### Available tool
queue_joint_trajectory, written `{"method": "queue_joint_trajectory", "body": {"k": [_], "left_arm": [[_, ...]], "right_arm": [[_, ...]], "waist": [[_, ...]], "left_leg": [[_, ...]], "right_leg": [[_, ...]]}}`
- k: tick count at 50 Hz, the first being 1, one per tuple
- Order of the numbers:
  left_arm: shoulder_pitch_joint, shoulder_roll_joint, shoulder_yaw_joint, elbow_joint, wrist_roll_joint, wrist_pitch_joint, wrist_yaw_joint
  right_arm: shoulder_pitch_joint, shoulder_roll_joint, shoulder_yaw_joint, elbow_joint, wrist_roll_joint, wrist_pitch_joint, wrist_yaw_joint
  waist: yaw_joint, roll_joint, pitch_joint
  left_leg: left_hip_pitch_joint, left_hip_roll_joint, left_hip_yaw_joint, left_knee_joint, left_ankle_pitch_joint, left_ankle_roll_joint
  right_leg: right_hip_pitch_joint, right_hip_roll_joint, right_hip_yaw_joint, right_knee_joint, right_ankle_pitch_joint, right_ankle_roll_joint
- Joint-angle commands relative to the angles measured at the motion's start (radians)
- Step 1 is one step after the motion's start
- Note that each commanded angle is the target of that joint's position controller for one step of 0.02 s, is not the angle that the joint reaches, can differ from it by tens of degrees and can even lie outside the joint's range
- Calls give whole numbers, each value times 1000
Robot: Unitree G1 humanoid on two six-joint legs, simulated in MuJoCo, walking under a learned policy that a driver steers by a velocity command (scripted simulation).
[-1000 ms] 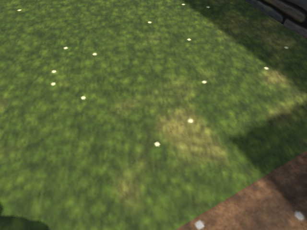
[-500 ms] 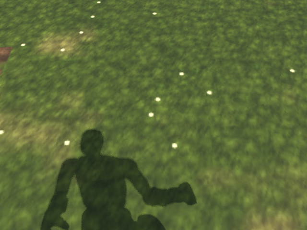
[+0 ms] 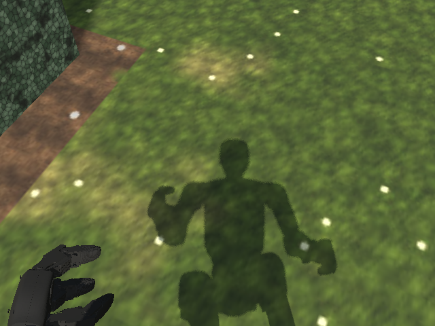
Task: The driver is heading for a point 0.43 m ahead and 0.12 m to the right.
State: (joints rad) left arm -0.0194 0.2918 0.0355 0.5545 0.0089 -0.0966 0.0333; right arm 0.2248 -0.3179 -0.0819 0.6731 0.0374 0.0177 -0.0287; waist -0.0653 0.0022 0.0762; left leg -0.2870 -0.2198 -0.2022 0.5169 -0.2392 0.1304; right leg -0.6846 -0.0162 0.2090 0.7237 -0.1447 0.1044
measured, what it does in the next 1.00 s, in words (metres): walks ahead: right foot, then left foot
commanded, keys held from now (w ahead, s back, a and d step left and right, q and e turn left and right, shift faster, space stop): shift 0.62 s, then e+shift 0.38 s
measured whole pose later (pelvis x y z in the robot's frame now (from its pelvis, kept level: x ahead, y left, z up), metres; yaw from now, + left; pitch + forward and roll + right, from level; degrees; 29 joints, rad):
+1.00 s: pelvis +0.17 -0.08 -0.01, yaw -4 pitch +3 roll +1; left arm 0.22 0.30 0.08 0.62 0.00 0.00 -0.02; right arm 0.13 -0.29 -0.09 0.68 0.00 0.01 -0.05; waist 0.01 0.03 0.05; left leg -0.45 -0.02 -0.05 1.16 -0.56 -0.04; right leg -0.44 0.05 0.00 0.69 -0.29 -0.07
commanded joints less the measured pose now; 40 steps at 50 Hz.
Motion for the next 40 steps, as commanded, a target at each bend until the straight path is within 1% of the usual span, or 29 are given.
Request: {"method": "queue_joint_trajectory", "body": {"k": [1, 3, 4, 5, 6, 7, 8, 9, 10, 11, 13, 15, 17, 19, 20, 21, 22, 23, 24, 25, 27, 29, 31, 32, 33, 35, 36, 38, 40], "left_arm": [[100, 69, 32, -15, -15, 9, -14], [131, 86, 47, -2, -4, 3, -18], [175, 100, 53, 9, 14, -4, -14], [206, 133, 51, -7, 34, -2, -3], [249, 166, 56, 8, 48, 6, -7], [179, 152, 64, -27, 26, 15, -6], [151, 93, 47, -44, 24, 28, -3], [143, 73, 32, -42, 25, 48, -2], [118, 74, 25, -38, 17, 63, -1], [96, 85, 26, -29, 17, 73, -1], [89, 88, 34, -16, 17, 86, -7], [117, 92, 43, 4, 4, 94, -10], [152, 98, 49, 23, -3, 99, -11], [161, 94, 46, 35, -10, 105, -10], [185, 84, 42, 46, -13, 106, -10], [222, 68, 36, 63, -11, 101, -12], [229, 36, 28, 50, 3, 91, -18], [171, 25, 27, 33, 5, 79, -20], [150, 34, 32, 39, 6, 76, -21], [159, 21, 31, 55, 12, 75, -21], [189, 23, 34, 77, 24, 78, -20], [207, 22, 33, 89, 16, 78, -21], [213, 40, 38, 101, 11, 77, -19], [209, 45, 39, 104, 6, 76, -20], [186, 65, 45, 95, -2, 76, -19], [167, 84, 54, 75, -18, 78, -22], [178, 79, 55, 67, -22, 81, -26], [193, 63, 55, 48, -20, 90, -36], [168, 54, 56, 21, -20, 100, -49]], "right_arm": [[-52, -106, -36, -78, 1, 13, -24], [-66, -60, -22, -84, -11, 7, -22], [-53, -23, -9, -89, -20, 1, -15], [-16, 39, 14, -107, -42, -4, -13], [166, -18, 11, -109, -19, -12, 9], [167, -125, -11, -70, -17, -7, 18], [42, -172, -24, -67, -14, 14, 13], [-21, -151, -20, -74, -19, 34, -1], [-39, -124, -13, -88, -23, 46, -7], [-37, -88, 0, -92, -21, 47, -3], [-14, -26, 21, -80, -24, 33, 1], [-29, -9, 32, -72, -33, 20, 4], [-33, -30, 28, -58, -31, 18, 9], [3, -33, 22, -35, -34, 19, 18], [11, -29, 21, -28, -41, 20, 23], [-2, -46, 20, -41, -57, 20, 25], [-18, -115, 7, -53, -81, 19, 21], [-39, -67, 18, -44, -92, 11, 25], [-116, -29, 34, -62, -92, -2, 26], [-139, -14, 37, -56, -85, -13, 24], [-108, -19, 36, -33, -69, -29, 22], [-74, 1, 43, -14, -65, -33, 20], [-47, 12, 46, -4, -62, -33, 18], [-42, -1, 41, -1, -61, -34, 14], [-28, -41, 24, -1, -54, -32, 7], [7, -95, -5, 3, -47, -24, -10], [11, -98, -12, 1, -47, -18, -17], [-19, -74, -15, -21, -44, -12, -30], [-35, -67, -19, -37, -39, -15, -37]], "waist": [[56, 78, -236], [87, 128, -217], [102, 99, -250], [90, -72, -327], [2, -284, -459], [28, -197, -477], [77, -99, -374], [83, -32, -307], [67, -27, -238], [44, -46, -181], [36, -104, -186], [58, -155, -220], [79, -187, -230], [55, -184, -217], [50, -175, -202], [52, -137, -187], [78, 24, -167], [69, 161, -147], [85, 154, -94], [97, 144, -84], [93, 134, -73], [99, 110, -54], [90, 65, -27], [85, 47, -17], [68, 38, -4], [47, 59, -18], [48, 87, -35], [48, 144, -79], [36, 127, -86]], "left_leg": [[-112, 126, -154, 0, 379, 4], [-42, 129, -179, 119, 272, -21], [-28, 105, -136, 276, 187, -57], [-176, 33, -46, 541, -345, -105], [-343, 11, -42, 798, -538, -156], [-371, 92, -47, 914, -423, -194], [-386, 122, -2, 953, -350, -214], [-377, 132, 30, 945, -294, -220], [-347, 142, 41, 893, -266, -220], [-286, 156, 77, 787, -250, -212], [-171, 158, 163, 567, -261, -206], [-95, 186, 174, 385, -250, -195], [-50, 202, 166, 251, -167, -176], [55, 194, 186, 70, -40, -136], [119, 183, 199, -5, -7, -107], [182, 222, 156, -41, 10, -73], [174, 362, -5, -82, -40, -9], [-12, 440, -114, -199, -194, 52], [-98, 420, -111, -236, -286, 38], [-118, 379, -66, -217, -310, 1], [-134, 345, -25, -199, -292, -33], [-153, 322, -3, -194, -306, -54], [-154, 300, 14, -184, -310, -64], [-114, 289, 39, -165, -277, -69], [-64, 289, 49, -143, -217, -62], [18, 351, 29, -124, -64, -16], [48, 398, 12, -113, 50, 15], [99, 505, -32, -83, 273, 80], [153, 577, -56, -57, 459, 119]], "right_leg": [[410, 126, -141, -180, 217, 4], [450, 85, -110, -298, 310, -30], [544, 5, -77, -338, 416, -76], [755, -215, 136, -268, 862, -189], [912, -497, 519, -253, 904, -439], [855, -472, 587, -288, 601, -466], [763, -361, 406, -295, 393, -406], [650, -285, 308, -324, 240, -350], [538, -238, 249, -355, 139, -321], [431, -181, 171, -390, 82, -289], [376, -109, 57, -421, 103, -270], [414, -120, 53, -425, 105, -298], [446, -158, 89, -421, 41, -320], [393, -160, 87, -415, -92, -301], [338, -143, 72, -414, -183, -267], [264, -121, 42, -394, -278, -209], [184, -42, -66, -295, -314, -139], [280, 25, -173, -218, -234, -91], [360, 8, -154, -196, -156, -78], [412, 10, -157, -208, -86, -73], [461, 6, -153, -225, -27, -68], [486, -8, -140, -252, -17, -76], [472, -16, -129, -265, -46, -88], [426, -12, -121, -262, -55, -98], [355, 1, -125, -236, -53, -106], [249, 23, -142, -150, -19, -113], [214, 25, -159, -95, -38, -110], [147, 7, -184, 57, -193, -108], [62, -33, -193, 179, -344, -109]]}}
